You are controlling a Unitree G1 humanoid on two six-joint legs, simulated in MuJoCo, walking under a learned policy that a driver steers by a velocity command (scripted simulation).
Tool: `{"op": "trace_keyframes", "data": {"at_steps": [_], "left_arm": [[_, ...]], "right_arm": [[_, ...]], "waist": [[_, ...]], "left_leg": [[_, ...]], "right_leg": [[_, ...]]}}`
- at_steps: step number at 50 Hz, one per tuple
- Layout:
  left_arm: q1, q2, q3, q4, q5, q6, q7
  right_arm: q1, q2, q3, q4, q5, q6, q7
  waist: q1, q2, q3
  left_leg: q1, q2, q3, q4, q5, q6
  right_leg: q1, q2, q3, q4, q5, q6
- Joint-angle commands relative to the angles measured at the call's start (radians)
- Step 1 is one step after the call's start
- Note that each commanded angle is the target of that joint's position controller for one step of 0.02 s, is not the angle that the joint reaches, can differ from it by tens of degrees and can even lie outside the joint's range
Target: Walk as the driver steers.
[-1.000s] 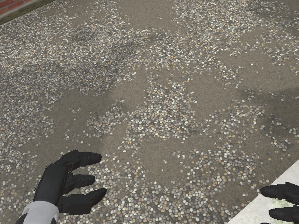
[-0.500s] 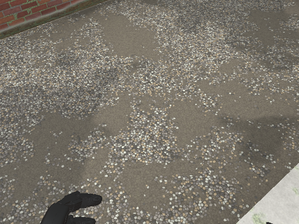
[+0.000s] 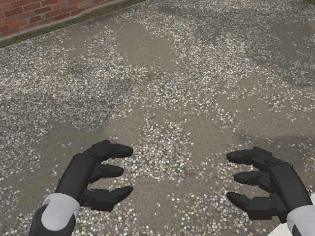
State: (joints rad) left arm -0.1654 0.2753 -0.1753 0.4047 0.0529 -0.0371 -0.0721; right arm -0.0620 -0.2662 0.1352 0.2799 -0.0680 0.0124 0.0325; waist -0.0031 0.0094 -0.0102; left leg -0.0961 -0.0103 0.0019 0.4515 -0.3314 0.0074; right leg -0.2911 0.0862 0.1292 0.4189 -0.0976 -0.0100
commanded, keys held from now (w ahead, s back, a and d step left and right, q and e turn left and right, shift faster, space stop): w+shift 1.00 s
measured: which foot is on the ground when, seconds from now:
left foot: down 0.00-1.00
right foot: down 0.00-1.00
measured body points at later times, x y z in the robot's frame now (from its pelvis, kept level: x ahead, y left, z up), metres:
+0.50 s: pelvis -0.01 +0.00 +0.00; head -0.03 +0.00 +0.45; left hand +0.28 +0.18 +0.03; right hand +0.28 -0.16 +0.04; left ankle -0.06 +0.11 -0.74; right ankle +0.08 -0.10 -0.74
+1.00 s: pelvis -0.02 +0.00 +0.00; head -0.03 +0.00 +0.45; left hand +0.28 +0.18 +0.03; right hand +0.27 -0.16 +0.04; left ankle -0.06 +0.11 -0.74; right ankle +0.08 -0.10 -0.74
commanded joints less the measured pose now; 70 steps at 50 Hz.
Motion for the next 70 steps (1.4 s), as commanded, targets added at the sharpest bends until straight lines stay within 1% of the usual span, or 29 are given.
{"op": "trace_keyframes", "data": {"at_steps": [1, 9, 25, 26, 29, 70], "left_arm": [[-0.176, 0.099, 0.043, -0.108, -0.002, -0.021, -0.001], [-0.176, 0.106, 0.043, -0.106, -0.004, -0.025, 0.001], [-0.150, 0.106, 0.040, -0.100, -0.003, -0.024, 0.008], [-0.147, 0.108, 0.040, -0.100, -0.002, -0.022, 0.008], [-0.146, 0.105, 0.038, -0.102, 0.000, -0.021, 0.010], [-0.138, 0.097, 0.035, -0.098, 0.003, -0.018, 0.016]], "right_arm": [[-0.149, -0.078, -0.031, -0.120, 0.005, -0.021, 0.000], [-0.153, -0.079, -0.027, -0.128, 0.010, -0.026, 0.003], [-0.147, -0.076, -0.022, -0.125, 0.007, -0.026, 0.004], [-0.148, -0.076, -0.021, -0.127, 0.003, -0.023, 0.005], [-0.144, -0.075, -0.021, -0.127, 0.002, -0.022, 0.005], [-0.139, -0.067, -0.016, -0.122, 0.002, -0.023, 0.006]], "waist": [[0.006, -0.001, -0.165], [0.004, -0.010, -0.168], [0.005, 0.002, -0.163], [0.004, 0.000, -0.158], [0.003, -0.002, -0.160], [0.004, -0.004, -0.166]], "left_leg": [[0.094, 0.143, -0.131, -0.037, 0.184, -0.012], [0.076, 0.148, -0.143, -0.040, 0.138, -0.009], [0.047, 0.149, -0.156, -0.041, 0.107, -0.001], [0.039, 0.146, -0.155, -0.039, 0.095, -0.003], [0.034, 0.145, -0.157, -0.039, 0.088, -0.004], [0.007, 0.144, -0.169, -0.035, 0.079, 0.001]], "right_leg": [[-0.021, -0.169, 0.136, -0.061, 0.095, 0.011], [-0.036, -0.174, 0.132, -0.066, 0.056, 0.018], [-0.043, -0.177, 0.125, -0.068, 0.031, 0.021], [-0.045, -0.176, 0.122, -0.072, 0.034, 0.022], [-0.041, -0.177, 0.121, -0.071, 0.037, 0.021], [-0.027, -0.184, 0.112, -0.076, 0.027, 0.021]]}}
